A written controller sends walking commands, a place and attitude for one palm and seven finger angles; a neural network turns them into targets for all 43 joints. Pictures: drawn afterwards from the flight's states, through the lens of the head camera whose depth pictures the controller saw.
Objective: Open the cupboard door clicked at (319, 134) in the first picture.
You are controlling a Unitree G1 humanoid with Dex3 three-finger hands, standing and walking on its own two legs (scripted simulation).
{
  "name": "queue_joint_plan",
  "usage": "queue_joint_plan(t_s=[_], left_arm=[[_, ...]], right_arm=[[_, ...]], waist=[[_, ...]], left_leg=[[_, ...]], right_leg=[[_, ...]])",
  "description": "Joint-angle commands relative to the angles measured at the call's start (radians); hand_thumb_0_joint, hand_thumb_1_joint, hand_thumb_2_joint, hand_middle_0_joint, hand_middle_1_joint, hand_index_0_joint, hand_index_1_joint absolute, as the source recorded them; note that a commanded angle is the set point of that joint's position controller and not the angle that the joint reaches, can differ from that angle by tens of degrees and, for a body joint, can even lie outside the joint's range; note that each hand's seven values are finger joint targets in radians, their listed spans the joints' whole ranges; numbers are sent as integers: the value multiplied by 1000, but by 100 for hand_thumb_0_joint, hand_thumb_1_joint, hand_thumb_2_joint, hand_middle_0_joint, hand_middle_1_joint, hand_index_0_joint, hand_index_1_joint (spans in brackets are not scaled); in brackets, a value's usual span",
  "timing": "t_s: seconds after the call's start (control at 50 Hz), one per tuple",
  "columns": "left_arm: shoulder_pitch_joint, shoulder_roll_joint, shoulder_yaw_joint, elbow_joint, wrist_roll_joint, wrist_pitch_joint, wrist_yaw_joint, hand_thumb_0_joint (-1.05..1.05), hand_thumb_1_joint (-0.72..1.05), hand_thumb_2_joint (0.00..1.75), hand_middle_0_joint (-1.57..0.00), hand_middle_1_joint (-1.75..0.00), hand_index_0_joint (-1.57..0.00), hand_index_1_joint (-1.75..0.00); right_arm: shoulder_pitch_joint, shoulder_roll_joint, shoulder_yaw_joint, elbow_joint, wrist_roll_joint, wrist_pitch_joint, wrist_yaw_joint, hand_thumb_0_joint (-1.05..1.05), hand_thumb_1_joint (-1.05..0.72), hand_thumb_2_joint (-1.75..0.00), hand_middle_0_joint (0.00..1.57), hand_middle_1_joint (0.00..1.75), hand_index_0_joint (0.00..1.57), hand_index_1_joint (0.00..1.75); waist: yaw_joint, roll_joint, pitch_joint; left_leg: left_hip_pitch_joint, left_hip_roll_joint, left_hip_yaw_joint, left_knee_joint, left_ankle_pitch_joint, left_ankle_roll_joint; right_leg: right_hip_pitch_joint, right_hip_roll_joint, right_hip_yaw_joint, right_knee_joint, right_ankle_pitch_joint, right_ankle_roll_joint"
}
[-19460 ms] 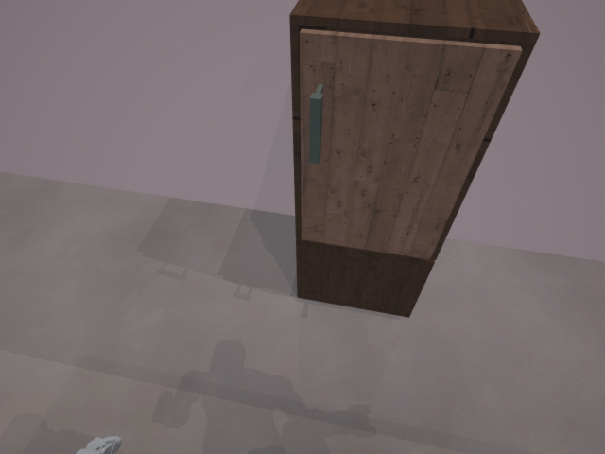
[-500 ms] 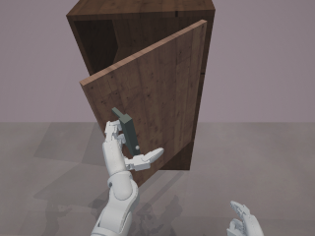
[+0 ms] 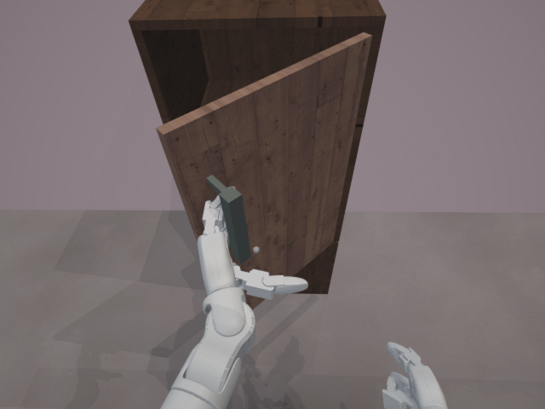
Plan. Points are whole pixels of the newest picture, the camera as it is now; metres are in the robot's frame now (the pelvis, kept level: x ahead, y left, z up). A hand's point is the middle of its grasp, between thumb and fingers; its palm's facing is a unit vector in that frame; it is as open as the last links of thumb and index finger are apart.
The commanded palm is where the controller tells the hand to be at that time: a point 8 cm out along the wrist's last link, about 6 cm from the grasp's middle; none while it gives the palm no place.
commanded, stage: slide the hand sideways off the handle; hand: left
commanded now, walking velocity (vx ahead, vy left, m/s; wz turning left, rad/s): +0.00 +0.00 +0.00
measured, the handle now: (228, 220) +0.37 +0.09 +0.08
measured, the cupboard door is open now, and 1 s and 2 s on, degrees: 43 46 46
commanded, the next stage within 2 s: draw the hand back to the body in 1.16 s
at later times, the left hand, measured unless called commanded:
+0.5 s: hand (247, 279) +0.28 +0.05 +0.08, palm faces -0.05 -1.00 +0.00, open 16.4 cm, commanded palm +0.25 +0.11 +0.08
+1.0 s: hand (205, 309) +0.23 +0.10 +0.08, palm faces +0.01 -1.00 -0.03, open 16.2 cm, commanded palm +0.20 +0.16 +0.08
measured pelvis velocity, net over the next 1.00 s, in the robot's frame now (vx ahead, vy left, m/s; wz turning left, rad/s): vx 0.02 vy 0.00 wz -0.01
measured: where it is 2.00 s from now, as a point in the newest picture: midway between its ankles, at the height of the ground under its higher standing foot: outside the picture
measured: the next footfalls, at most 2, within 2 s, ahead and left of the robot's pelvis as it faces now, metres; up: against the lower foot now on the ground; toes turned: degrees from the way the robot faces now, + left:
none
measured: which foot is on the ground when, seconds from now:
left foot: down 0.00-1.00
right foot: down 0.00-1.00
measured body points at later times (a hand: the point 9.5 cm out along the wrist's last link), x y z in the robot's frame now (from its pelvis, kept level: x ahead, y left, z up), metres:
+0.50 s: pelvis +0.01 +0.01 +0.00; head +0.03 -0.01 +0.45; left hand +0.27 +0.11 +0.08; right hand +0.17 -0.21 -0.09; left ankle +0.02 +0.14 -0.70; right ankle +0.01 -0.09 -0.70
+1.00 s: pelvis +0.02 +0.00 +0.00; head +0.06 -0.03 +0.44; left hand +0.23 +0.16 +0.08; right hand +0.21 -0.22 -0.09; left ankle +0.02 +0.14 -0.70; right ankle +0.01 -0.09 -0.70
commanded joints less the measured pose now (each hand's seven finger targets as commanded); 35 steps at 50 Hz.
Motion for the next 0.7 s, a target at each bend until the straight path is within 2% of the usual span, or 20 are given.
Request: queue_joint_plan(t_s=[0.0,0.02,0.04,0.06,0.1,0.12,0.16,0.2,0.22,0.24,0.28,0.3,0.32,0.4,0.44,0.46,0.54,0.58,0.62,0.68], left_arm=[[-262,51,-97,-333,49,-182,-377,0,-50,30,-15,-30,-15,-30],[-252,64,-98,-340,15,-206,-461,0,-50,30,-15,-30,-15,-30],[-226,58,-87,-324,-27,-218,-519,0,-50,30,-15,-30,-15,-30],[-210,46,-64,-314,-76,-219,-547,0,-50,30,-15,-30,-15,-30],[-207,-4,-52,-290,-140,-211,-546,0,-50,30,-15,-30,-15,-30],[-191,11,-24,-286,-152,-205,-528,0,-50,30,-15,-30,-15,-30],[-157,26,13,-285,-151,-193,-484,0,-50,30,-15,-30,-15,-30],[-121,42,21,-311,-116,-193,-449,0,-50,30,-15,-30,-15,-30],[-77,75,43,-322,-96,-194,-437,0,-50,30,-15,-30,-15,-30],[-53,63,28,-324,-82,-192,-431,0,-50,30,-15,-30,-15,-30],[-49,88,40,-342,-65,-197,-427,0,-50,30,-15,-30,-15,-30],[-17,85,36,-356,-58,-198,-429,0,-50,30,-15,-30,-15,-30],[-4,96,41,-368,-53,-194,-430,0,-50,30,-15,-30,-15,-30],[41,86,30,-416,-63,-187,-441,0,-50,30,-15,-30,-15,-30],[87,86,31,-439,-75,-184,-447,0,-50,30,-15,-30,-15,-30],[100,108,51,-458,-79,-186,-450,0,-50,30,-15,-30,-15,-30],[182,111,42,-530,-83,-194,-469,0,-50,30,-15,-30,-15,-30],[264,133,69,-544,-91,-195,-483,0,-50,30,-15,-30,-15,-30],[310,135,61,-568,-92,-194,-498,0,-50,30,-15,-30,-15,-30],[325,158,79,-599,-92,-200,-518,0,-50,30,-15,-30,-15,-30]], right_arm=[[-4,-127,-35,-182,28,-41,-13,0,-90,-90,20,30,20,30],[5,-128,-32,-194,36,-47,-16,0,-90,-90,20,30,20,30],[2,-123,-25,-207,46,-58,-20,0,-90,-90,20,30,20,30],[-6,-119,-17,-219,57,-68,-25,0,-90,-90,20,30,20,30],[-19,-115,-8,-232,70,-94,-28,0,-90,-90,20,30,20,30],[-28,-118,-8,-236,73,-103,-27,0,-90,-90,20,30,20,30],[-25,-122,-10,-236,69,-115,-22,0,-90,-90,20,30,20,30],[-14,-124,-13,-244,61,-118,-14,0,-90,-90,20,30,20,30],[-9,-129,-18,-247,59,-117,-10,0,-90,-90,20,30,20,30],[-10,-123,-15,-253,57,-116,-5,0,-90,-90,20,30,20,30],[0,-127,-17,-253,54,-111,-3,0,-90,-90,20,30,20,30],[-5,-124,-17,-261,54,-110,-2,0,-90,-90,20,30,20,30],[-3,-127,-17,-266,55,-107,-1,0,-90,-90,20,30,20,30],[-5,-122,-14,-277,56,-106,-4,0,-90,-90,20,30,20,30],[-3,-122,-13,-286,56,-108,-6,0,-90,-90,20,30,20,30],[1,-123,-16,-284,57,-109,-8,0,-90,-90,20,30,20,30],[6,-121,-16,-294,58,-119,-8,0,-90,-90,20,30,20,30],[14,-122,-17,-295,58,-122,-9,0,-90,-90,20,30,20,30],[20,-123,-17,-302,60,-125,-9,0,-90,-90,20,30,20,30],[24,-124,-16,-302,56,-128,-13,0,-90,-90,20,30,20,30]], waist=[[-48,-107,-291],[-52,-68,-298],[-52,-65,-270],[-45,-59,-238],[-44,-85,-169],[-30,-117,-156],[-18,-121,-151],[-12,-145,-176],[6,-128,-193],[4,-105,-180],[-5,-142,-172],[5,-107,-172],[8,-110,-177],[0,-80,-154],[4,-104,-159],[2,-113,-174],[1,-88,-177],[7,-102,-173],[1,-120,-163],[-4,-99,-156]], left_leg=[[160,-48,17,-79,238,58],[176,-49,18,-76,246,60],[174,-47,16,-78,219,58],[162,-46,12,-89,169,53],[149,-44,2,-110,94,47],[142,-41,-7,-123,74,44],[140,-40,-4,-134,63,41],[142,-40,2,-138,92,43],[140,-39,3,-139,112,41],[139,-38,10,-137,120,43],[126,-37,13,-129,120,44],[126,-38,18,-132,118,43],[126,-38,15,-133,125,43],[129,-36,20,-128,115,42],[126,-36,18,-126,130,43],[130,-35,20,-120,141,44],[133,-36,18,-108,172,44],[125,-37,21,-104,187,41],[117,-37,18,-95,199,44],[106,-41,17,-84,196,43]], right_leg=[[138,-10,79,-127,396,18],[141,-11,79,-120,408,14],[123,-8,75,-129,371,16],[109,-3,68,-144,297,17],[72,5,55,-174,179,22],[72,7,49,-183,132,21],[69,7,47,-186,109,24],[86,6,45,-175,139,25],[104,6,45,-164,155,19],[97,5,47,-159,172,19],[97,4,52,-159,182,22],[99,5,54,-157,179,19],[109,5,51,-154,183,17],[89,9,49,-153,180,19],[105,9,47,-148,201,20],[110,9,52,-149,220,22],[112,9,51,-132,263,23],[127,10,52,-128,296,25],[125,10,53,-123,318,27],[110,8,56,-110,324,29]])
